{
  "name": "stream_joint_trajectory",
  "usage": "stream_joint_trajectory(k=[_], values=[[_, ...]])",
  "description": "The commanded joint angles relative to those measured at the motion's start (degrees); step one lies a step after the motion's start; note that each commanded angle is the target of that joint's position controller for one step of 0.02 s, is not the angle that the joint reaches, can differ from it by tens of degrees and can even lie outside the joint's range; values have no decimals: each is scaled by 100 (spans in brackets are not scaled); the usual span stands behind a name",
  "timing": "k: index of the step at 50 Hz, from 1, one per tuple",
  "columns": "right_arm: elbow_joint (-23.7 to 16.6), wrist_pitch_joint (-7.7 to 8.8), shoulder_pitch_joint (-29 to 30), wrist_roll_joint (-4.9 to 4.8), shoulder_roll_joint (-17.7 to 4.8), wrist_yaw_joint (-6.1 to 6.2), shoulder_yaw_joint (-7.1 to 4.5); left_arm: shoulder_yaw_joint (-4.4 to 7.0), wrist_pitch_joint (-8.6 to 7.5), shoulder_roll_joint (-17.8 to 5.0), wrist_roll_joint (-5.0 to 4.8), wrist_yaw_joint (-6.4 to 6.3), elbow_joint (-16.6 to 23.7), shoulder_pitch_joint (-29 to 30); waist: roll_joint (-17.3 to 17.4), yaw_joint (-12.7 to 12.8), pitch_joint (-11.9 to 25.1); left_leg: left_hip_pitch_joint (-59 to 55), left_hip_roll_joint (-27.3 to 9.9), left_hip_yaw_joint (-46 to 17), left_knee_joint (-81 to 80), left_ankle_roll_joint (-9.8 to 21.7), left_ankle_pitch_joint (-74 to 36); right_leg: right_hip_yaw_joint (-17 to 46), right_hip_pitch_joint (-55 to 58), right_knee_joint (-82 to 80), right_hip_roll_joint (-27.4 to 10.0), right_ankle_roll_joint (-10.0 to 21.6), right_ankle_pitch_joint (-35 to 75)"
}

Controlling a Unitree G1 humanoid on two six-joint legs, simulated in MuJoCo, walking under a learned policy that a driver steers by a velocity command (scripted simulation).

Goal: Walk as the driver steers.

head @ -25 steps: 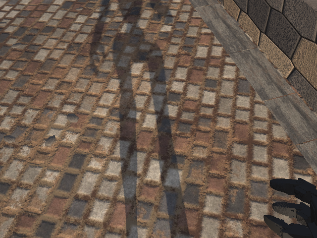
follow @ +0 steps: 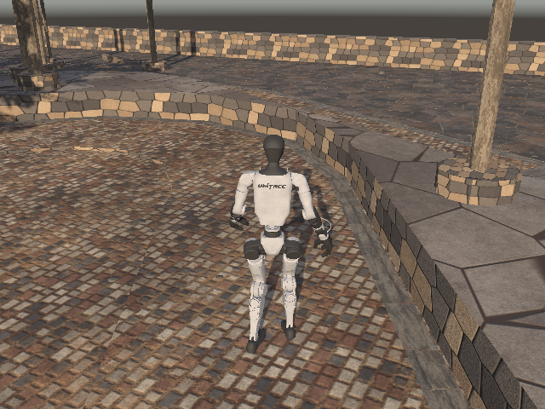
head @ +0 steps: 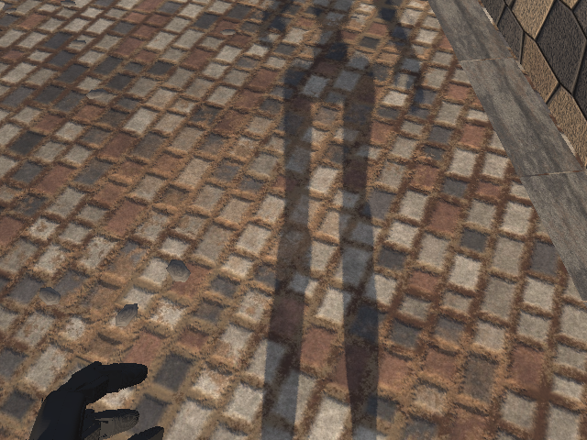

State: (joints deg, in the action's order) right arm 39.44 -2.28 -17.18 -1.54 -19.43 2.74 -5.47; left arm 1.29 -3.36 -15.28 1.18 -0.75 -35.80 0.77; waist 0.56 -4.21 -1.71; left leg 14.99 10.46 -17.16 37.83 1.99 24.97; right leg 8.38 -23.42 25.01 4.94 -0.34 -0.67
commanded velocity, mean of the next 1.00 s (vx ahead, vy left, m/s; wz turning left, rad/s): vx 0.45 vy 0.00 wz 0.01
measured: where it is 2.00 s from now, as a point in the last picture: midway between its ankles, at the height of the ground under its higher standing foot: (301, 184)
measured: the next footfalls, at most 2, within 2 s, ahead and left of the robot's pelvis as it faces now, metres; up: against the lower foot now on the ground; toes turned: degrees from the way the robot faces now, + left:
left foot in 0.42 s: +0.06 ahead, +0.15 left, +0.00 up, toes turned +17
right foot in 0.96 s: +0.50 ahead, -0.05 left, +0.00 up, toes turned -7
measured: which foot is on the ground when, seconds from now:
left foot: up 0.00-0.40, down 0.42-0.94, up 0.96-1.00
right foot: down 0.00-0.42, up 0.44-0.94, down 0.96-1.00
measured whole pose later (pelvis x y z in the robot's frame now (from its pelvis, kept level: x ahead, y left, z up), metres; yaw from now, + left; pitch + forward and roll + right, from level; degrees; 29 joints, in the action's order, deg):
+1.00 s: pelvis +0.35 +0.02 -0.04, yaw -5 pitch +2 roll +0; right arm 46.7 3.1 -22.7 0.4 -16.1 0.8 -2.4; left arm 3.8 -2.2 -18.3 -3.0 3.7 -37.7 -8.9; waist -0.3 -0.5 -1.9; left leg -5.3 -6.6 9.5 51.2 -2.8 27.9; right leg -5.9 -35.1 46.4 2.5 8.3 -13.4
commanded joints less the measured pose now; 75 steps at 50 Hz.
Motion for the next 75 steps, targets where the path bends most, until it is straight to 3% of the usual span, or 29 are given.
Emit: stream_joint_trajectory(k=[1, 3, 7, 18, 20, 21, 22, 23, 24, 28, 34, 42, 45, 47, 48, 49, 50, 51, 52, 53, 56, 60, 66, 69, 71, 72, 73, 74, 75], values=[[-503, 65, -923, 51, -591, -83, -44, 339, 81, -919, 83, -65, 231, -563, -1424, 29, 1432, 1962, -647, 641, 2492, -464, 1426, 3103, 2810, -534, -3126, 1732, 1487], [-342, -62, -419, -2, -1012, -70, -226, 251, 148, -540, 22, -98, 330, -239, -543, 195, 768, 2076, -968, 800, 3153, -744, 531, 1561, 2037, -521, -2251, 1300, 622], [-616, -131, 2, -6, -482, -104, -85, 302, 233, -678, 55, -150, 152, -259, -752, 288, 455, 2047, -1270, 1399, 3116, -879, -266, 188, 1352, -883, -1709, 1293, 712], [-759, -75, 526, 102, -351, -279, 99, 450, 310, -1209, -242, 52, -352, -692, -958, 413, 850, 295, -1115, 1784, -356, -405, -872, -381, 1655, -356, -2080, 1316, 1178], [-500, -73, 79, 69, -407, -308, 69, 367, 286, -978, -324, 96, -523, -972, -695, 260, 975, -1180, -969, 1864, -1353, -19, -1044, -610, 638, -154, -1797, 838, -1396], [-362, -72, -433, 37, -582, -271, 26, 209, 229, -519, -174, 181, -516, -974, 159, 110, 1045, -2143, -1809, 676, -1726, 302, -79, -1096, -494, 905, -1338, 369, -2937], [-359, -45, -739, 95, -1289, -276, -106, 152, 131, -341, -108, 237, -198, -673, 1465, -87, 721, -2365, -3135, -1474, -2455, 1233, 2117, -1554, -2370, 2368, -512, -29, -3624], [-348, 137, -695, 201, -1308, -276, -141, 336, 40, -946, -281, 197, -65, -104, 1039, -402, 270, -1752, -3348, -2110, -3038, 1566, 2851, -773, -2862, 3215, -822, 37, -3180], [-352, 315, -317, 242, -1080, -247, -59, 403, 9, -1067, -396, 194, -79, -227, 1132, -100, -105, -1599, -3196, -1658, -3068, 1343, 2433, -578, -3064, 3435, -996, 149, -2508], [-329, 687, 35, 223, -457, -196, 115, 444, 6, -869, -317, 187, -523, -923, 928, 235, -105, -1432, -2578, 223, -3124, 623, 667, -188, -2832, 3676, -861, 19, -770], [-67, 843, -284, 285, -374, -197, 90, 419, 97, -620, -295, 211, -453, -984, 597, 220, -313, -1505, -2648, 1594, -3329, 502, -654, -191, -3168, 3683, -885, -235, 367], [305, 722, -550, 208, -539, -221, 40, 161, 17, -278, -356, 567, 63, -106, 251, -29, -1067, -2145, -2734, 2911, -3369, 328, -2121, -1112, -3044, 2238, -1115, 367, 327], [315, 545, -404, 215, -892, -162, -28, 208, 16, -474, -404, 594, 237, -278, 622, 314, -620, -2381, -2717, 3312, -2298, 246, -6836, -1908, -1765, 1970, -516, 789, -605], [280, 459, -220, 193, -1192, -119, -87, 473, 90, -1069, -468, 532, 49, -1747, 1019, 1209, 356, -2039, -2755, 3326, -169, 229, -9141, -2086, 321, 2138, 17, 1103, -1289], [168, 538, -84, 138, -1184, -106, -74, 761, 155, -1609, -458, 439, -290, -3090, 666, 1883, 1053, -782, -2506, 3217, 1572, 66, -8205, -1552, 2653, 1559, 130, 1371, -999], [-29, 733, -598, 299, -107, -192, 221, 851, 234, -2060, -460, 303, -508, -3262, -1303, 1212, 1154, 1799, -1495, 2922, 3957, -307, -1364, 852, 4511, 1065, -974, 1993, -2563], [-354, 1059, -424, 82, 57, -223, 394, 759, 101, -1955, -361, 308, -214, -3181, -1428, 1072, 2241, 2997, -622, 1413, 5229, -265, 553, 4200, 5267, -460, -1993, 2801, -4498], [-608, 1260, 657, -65, -519, -243, 266, 629, -9, -1431, -278, 318, -256, -3316, -569, 1470, 1745, 3402, -1008, 836, 5004, 17, -91, 4125, 4892, -1075, -1955, 2213, -4279], [-801, 1355, 942, -149, -444, -243, 286, 596, -98, -1369, -203, 324, -301, -3186, -281, 1218, 1003, 3477, -1170, 891, 4579, 126, -391, 3715, 4041, -1161, -1870, 2051, -3708], [-715, 1380, 888, -12, -328, -215, 312, 539, -145, -1207, -188, 326, -240, -2768, 325, 848, 602, 3117, -1424, 887, 4101, 123, -629, 3084, 3055, -1091, -1665, 1945, -3050], [-397, 1082, 130, 135, -313, -275, 243, 370, -147, -736, -137, 233, 28, -1789, -91, 160, 67, 2295, -1847, 1013, 3293, -123, -1009, 1704, 1332, -1332, -1092, 1901, -2165], [-681, 934, 1048, 274, -47, -303, 361, 260, -202, -622, -163, 52, -222, -1995, -332, 435, -592, 2190, -1821, 1651, 1627, -526, -2473, 348, 215, -1594, -614, 1625, -619], [-827, 1058, 2223, -59, -21, -497, 388, 282, -305, -920, -239, 60, -722, -2653, -397, 1095, -725, 1909, -1400, 1951, -996, -121, -4318, -269, 1743, -2088, -1145, 1224, -98], [-788, 1044, 1699, -120, -363, -631, 203, 313, -189, -1113, 19, 23, -785, -2412, -613, 607, -97, 1741, -833, 2198, -907, 230, -3510, -690, 3262, -1194, -1426, 880, 3335], [-479, 893, 182, -190, -760, -578, -7, 369, -61, -1301, 272, -20, -694, -2076, -1057, -236, 838, 415, -489, 2381, -234, 454, -2619, -859, 3547, 675, -1514, 723, 6218], [-150, 784, -1173, -168, -875, -528, -69, 370, 3, -1367, 258, -46, -566, -1569, -815, -972, 1247, -1030, -660, 2167, -352, 569, -2719, -1098, 2773, 2462, -1411, 575, 6344], [80, 701, -1908, -80, -1168, -480, -90, 203, -51, -750, 347, -26, -411, -1847, 881, -799, 1722, -3047, -1191, 958, 196, 1021, -1476, -958, 629, 5068, -722, 345, 2082], [101, 807, -1687, 37, -1137, -547, -90, -26, -263, -155, -128, 129, -292, -2781, 2624, 13, 2284, -4364, -2544, -3131, -1506, 2297, 1277, -201, -1623, 6633, 273, -16, -2748], [-50, 790, -1470, 123, -545, -479, -32, 27, -463, -797, -285, 205, -205, -2102, 1361, -358, 1889, -4075, -2466, -3669, -2358, 1889, 2044, 200, -1937, 6431, -50, 340, -2191]])
Keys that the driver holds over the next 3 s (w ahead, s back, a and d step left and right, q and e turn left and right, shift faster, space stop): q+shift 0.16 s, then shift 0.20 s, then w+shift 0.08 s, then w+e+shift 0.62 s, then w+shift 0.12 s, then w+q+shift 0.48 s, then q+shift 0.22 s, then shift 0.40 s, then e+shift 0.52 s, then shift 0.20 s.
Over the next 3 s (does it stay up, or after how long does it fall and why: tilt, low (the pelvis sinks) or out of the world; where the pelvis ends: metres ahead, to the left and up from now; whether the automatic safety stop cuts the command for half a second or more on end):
stays up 1.31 -0.12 0.02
